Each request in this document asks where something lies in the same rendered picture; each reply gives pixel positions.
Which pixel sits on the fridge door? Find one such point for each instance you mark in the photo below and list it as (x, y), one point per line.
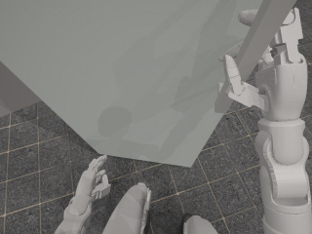
(136, 79)

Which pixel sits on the robot right foot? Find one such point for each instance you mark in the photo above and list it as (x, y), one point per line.
(184, 219)

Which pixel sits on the robot left hand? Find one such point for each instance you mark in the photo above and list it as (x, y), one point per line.
(89, 181)

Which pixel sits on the robot right hand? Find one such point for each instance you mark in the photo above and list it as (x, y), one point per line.
(284, 78)

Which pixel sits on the right robot forearm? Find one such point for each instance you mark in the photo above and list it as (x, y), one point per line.
(284, 182)

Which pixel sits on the robot left thigh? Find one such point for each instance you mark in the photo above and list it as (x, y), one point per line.
(127, 216)

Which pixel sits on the handle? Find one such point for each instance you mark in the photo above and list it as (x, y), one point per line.
(269, 18)

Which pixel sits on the left robot forearm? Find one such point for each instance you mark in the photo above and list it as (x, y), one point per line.
(76, 216)

